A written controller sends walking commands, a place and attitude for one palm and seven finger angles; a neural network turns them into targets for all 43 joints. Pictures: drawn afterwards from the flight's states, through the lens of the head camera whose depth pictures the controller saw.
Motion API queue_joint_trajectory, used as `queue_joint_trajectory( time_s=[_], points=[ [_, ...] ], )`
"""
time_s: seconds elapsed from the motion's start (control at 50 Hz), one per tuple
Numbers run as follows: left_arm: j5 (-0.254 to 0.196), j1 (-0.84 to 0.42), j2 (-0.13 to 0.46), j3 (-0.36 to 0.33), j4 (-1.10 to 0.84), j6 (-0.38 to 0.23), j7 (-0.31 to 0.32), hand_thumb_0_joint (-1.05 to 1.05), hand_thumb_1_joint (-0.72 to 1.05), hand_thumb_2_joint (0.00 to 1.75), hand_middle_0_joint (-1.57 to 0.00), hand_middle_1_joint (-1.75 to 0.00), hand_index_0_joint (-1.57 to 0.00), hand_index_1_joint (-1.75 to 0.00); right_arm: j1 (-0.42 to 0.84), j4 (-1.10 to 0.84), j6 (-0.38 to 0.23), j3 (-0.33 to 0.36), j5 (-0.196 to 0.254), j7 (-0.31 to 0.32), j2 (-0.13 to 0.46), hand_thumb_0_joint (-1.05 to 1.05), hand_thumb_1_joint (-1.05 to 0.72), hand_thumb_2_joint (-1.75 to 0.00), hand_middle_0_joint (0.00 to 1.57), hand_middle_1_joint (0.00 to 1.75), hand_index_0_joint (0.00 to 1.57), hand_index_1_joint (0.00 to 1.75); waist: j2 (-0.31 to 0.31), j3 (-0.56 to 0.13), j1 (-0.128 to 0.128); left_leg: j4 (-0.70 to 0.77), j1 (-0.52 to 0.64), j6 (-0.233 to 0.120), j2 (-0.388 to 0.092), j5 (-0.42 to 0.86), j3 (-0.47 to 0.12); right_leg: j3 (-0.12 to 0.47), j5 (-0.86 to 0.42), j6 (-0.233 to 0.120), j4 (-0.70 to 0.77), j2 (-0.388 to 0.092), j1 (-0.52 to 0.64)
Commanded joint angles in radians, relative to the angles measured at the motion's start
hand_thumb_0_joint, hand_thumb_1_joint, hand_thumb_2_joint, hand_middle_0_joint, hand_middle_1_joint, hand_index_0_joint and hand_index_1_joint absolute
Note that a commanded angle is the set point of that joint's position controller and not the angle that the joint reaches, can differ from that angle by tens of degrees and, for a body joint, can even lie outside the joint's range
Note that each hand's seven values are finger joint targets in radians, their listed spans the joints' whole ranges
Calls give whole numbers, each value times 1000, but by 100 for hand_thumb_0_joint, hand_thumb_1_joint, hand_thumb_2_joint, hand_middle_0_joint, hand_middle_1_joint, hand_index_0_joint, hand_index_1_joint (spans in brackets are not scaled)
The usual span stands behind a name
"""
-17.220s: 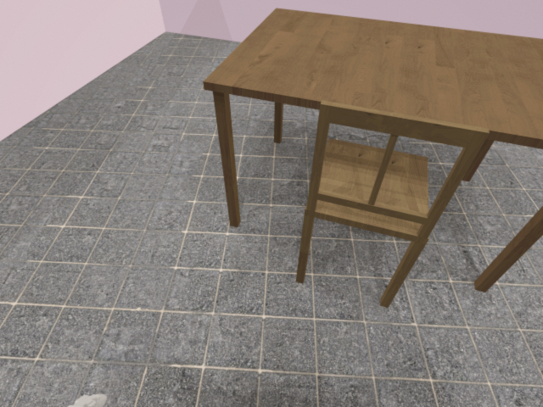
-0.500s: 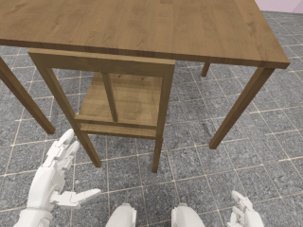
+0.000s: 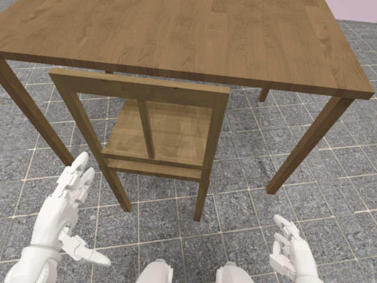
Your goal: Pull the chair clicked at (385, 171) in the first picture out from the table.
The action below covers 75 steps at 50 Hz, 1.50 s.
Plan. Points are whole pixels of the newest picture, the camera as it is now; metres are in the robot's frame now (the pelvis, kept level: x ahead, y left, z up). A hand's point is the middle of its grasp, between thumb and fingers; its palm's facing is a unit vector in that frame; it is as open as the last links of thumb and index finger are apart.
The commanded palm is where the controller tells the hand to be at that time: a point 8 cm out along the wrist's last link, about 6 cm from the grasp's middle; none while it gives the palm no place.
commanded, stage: raise the hand toward the chair's back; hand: left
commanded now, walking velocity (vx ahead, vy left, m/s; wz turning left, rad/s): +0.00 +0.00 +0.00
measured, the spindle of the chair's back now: (147, 131) +0.48 +0.15 -0.01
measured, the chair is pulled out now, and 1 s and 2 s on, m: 0.00 0.00 0.00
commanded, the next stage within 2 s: aim the fingers beside a spindle in 0.66 s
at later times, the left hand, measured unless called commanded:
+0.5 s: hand (93, 206) +0.24 +0.20 +0.05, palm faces -0.05 -1.00 -0.06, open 16.9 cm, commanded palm +0.23 +0.26 +0.06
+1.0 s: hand (100, 206) +0.25 +0.19 +0.05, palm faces -0.06 -1.00 -0.05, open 16.9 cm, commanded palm +0.24 +0.25 +0.05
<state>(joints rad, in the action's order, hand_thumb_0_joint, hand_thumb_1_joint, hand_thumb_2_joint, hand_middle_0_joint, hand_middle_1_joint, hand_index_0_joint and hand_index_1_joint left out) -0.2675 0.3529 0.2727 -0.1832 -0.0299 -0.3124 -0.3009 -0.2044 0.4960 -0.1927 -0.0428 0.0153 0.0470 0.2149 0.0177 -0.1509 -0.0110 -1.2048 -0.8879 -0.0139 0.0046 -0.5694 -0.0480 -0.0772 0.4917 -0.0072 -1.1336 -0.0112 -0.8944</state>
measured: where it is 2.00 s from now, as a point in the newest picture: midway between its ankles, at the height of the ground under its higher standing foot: outside the picture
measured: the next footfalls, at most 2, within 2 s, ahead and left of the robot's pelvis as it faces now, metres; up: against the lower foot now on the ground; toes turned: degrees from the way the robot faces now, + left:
none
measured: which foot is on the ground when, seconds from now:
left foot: down 0.00-1.00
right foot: down 0.00-1.00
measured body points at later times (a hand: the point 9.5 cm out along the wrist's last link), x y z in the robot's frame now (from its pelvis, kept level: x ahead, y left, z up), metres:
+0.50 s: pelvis +0.00 +0.00 +0.01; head +0.07 +0.01 +0.45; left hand +0.24 +0.25 +0.06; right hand +0.17 -0.25 -0.06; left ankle +0.01 +0.11 -0.65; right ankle +0.04 -0.12 -0.65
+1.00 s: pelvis +0.00 -0.01 +0.00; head +0.06 +0.00 +0.45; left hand +0.24 +0.25 +0.05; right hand +0.18 -0.25 -0.07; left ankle +0.01 +0.11 -0.65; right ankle +0.04 -0.12 -0.65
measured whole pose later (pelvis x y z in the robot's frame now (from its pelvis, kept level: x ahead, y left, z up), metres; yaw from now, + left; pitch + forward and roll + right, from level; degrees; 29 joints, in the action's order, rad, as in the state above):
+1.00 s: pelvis +0.00 -0.01 +0.00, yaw +0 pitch +15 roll -2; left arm -0.28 0.25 0.28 -0.21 0.09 -0.34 -0.33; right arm -0.23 0.53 -0.21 -0.03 0.02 0.05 0.25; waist 0.02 -0.15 0.01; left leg -1.19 -0.90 0.00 0.00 -0.56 -0.05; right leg -0.08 0.48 -0.02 -1.13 -0.01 -0.91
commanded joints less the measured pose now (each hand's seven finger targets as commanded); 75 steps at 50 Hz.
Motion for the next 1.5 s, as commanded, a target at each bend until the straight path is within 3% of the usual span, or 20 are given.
queue_joint_trajectory(
  time_s=[0.0,0.06,0.1,0.18,0.26,0.38,0.44,0.6,0.68,0.76,0.82,0.86,0.96,1.04,1.08,1.16,1.18,1.2,1.24,1.48],
  points=[
    [-27,-100,142,-100,-185,-63,-11,0,-50,30,-6,-8,-6,-8,15,-132,-55,74,8,19,162,0,-90,-90,20,30,20,30,34,-213,26,207,129,1,4,291,-4,14,-180,-27,162,22,178],
    [-35,-105,154,-121,-149,-55,-21,0,-50,30,-6,-8,-6,-8,12,-124,-55,74,9,20,168,0,-90,-90,20,30,20,30,16,-210,26,210,124,1,3,306,-5,11,-195,-27,165,25,189],
    [-38,-129,156,-120,-160,-55,-29,0,-50,30,-6,-8,-6,-8,12,-125,-57,74,11,20,169,0,-90,-90,20,30,20,30,57,-212,26,217,138,2,4,297,-1,16,-186,-26,174,22,188],
    [-42,-112,157,-126,-145,-52,-28,0,-50,30,-6,-8,-6,-8,6,-124,-63,75,12,18,171,0,-90,-90,20,30,20,30,65,-218,19,238,156,6,3,320,-6,10,-195,-28,178,21,204],
    [-48,-95,153,-129,-108,-53,-25,0,-50,30,-6,-8,-6,-8,8,-122,-64,81,11,15,174,0,-90,-90,20,30,20,30,22,-195,25,233,127,0,4,293,1,17,-180,-24,191,21,204],
    [-38,-112,159,-129,-125,-80,-12,0,-50,30,-6,-8,-6,-8,1,-125,-67,83,10,13,177,0,-90,-90,20,30,20,30,36,-197,26,239,132,0,3,271,2,20,-156,-25,190,19,194],
    [-34,-120,171,-132,-159,-95,-4,0,-50,30,-6,-8,-6,-8,0,-123,-71,83,10,10,176,0,-90,-90,20,30,20,30,77,-217,24,241,156,5,1,300,-1,16,-177,-27,179,17,190],
    [-37,-122,150,-118,-113,-83,-19,0,-50,30,-6,-8,-6,-8,4,-120,-64,80,11,11,176,0,-90,-90,20,30,20,30,28,-196,34,234,126,-1,3,268,3,20,-164,-23,189,18,193],
    [-40,-130,158,-123,-140,-83,-27,0,-50,30,-6,-8,-6,-8,5,-124,-66,77,10,13,174,0,-90,-90,20,30,20,30,49,-220,27,232,138,-1,4,281,2,25,-176,-25,187,19,206],
    [-39,-141,165,-127,-119,-83,-23,0,-50,30,-6,-8,-6,-8,10,-117,-65,74,9,14,173,0,-90,-90,20,30,20,30,37,-192,34,225,118,-3,4,257,1,25,-152,-25,190,20,191],
    [-38,-156,125,-89,-107,-89,-26,0,-50,30,-6,-8,-6,-8,7,-120,-70,75,9,12,172,0,-90,-90,20,30,20,30,20,-186,41,217,106,-4,6,237,4,27,-138,-21,189,16,174],
    [-31,-185,153,-106,-87,-90,-23,0,-50,30,-6,-8,-6,-8,7,-115,-69,75,7,15,177,0,-90,-90,20,30,20,30,4,-181,45,202,78,-8,6,214,7,35,-110,-21,188,18,161],
    [-28,-233,172,-124,-83,-99,-24,0,-50,30,-6,-8,-6,-8,6,-111,-70,75,6,16,178,0,-90,-90,20,30,20,30,31,-223,37,193,79,-8,6,231,10,43,-124,-24,176,15,173],
    [-22,-249,141,-90,-75,-96,-15,0,-50,30,-6,-8,-6,-8,4,-112,-72,73,5,11,175,0,-90,-90,20,30,20,30,65,-236,34,195,89,-5,8,245,11,39,-140,-24,167,11,166],
    [-17,-247,141,-94,-47,-90,-8,0,-50,30,-6,-8,-6,-8,0,-111,-67,74,5,10,177,0,-90,-90,20,30,20,30,22,-241,38,189,75,-8,7,255,10,38,-153,-22,162,13,170],
    [-10,-262,155,-105,-23,-88,3,0,-50,30,-6,-8,-6,-8,0,-111,-60,78,4,8,182,0,-90,-90,20,30,20,30,11,-243,36,181,51,-7,6,241,13,42,-139,-22,156,12,158],
    [-10,-291,129,-78,-34,-91,1,0,-50,30,-6,-8,-6,-8,2,-113,-60,75,2,6,177,0,-90,-90,20,30,20,30,34,-250,41,179,51,-7,9,241,15,44,-144,-20,153,8,155],
    [-10,-300,151,-99,-37,-95,6,0,-50,30,-6,-8,-6,-8,0,-106,-60,79,3,5,179,0,-90,-90,20,30,20,30,34,-258,37,178,54,-6,6,241,14,45,-143,-22,151,8,154],
    [-6,-305,120,-66,-25,-96,10,0,-50,30,-6,-8,-6,-8,-1,-112,-58,77,3,3,178,0,-90,-90,20,30,20,30,20,-243,47,175,47,-8,7,227,16,44,-131,-19,153,8,137],
    [23,-386,107,-44,-12,-111,47,0,-50,30,-6,-8,-6,-8,-7,-104,-37,81,-7,-5,179,0,-90,-90,20,30,20,30,30,-315,40,153,53,-4,4,273,5,36,-170,-25,104,6,113]
  ],
)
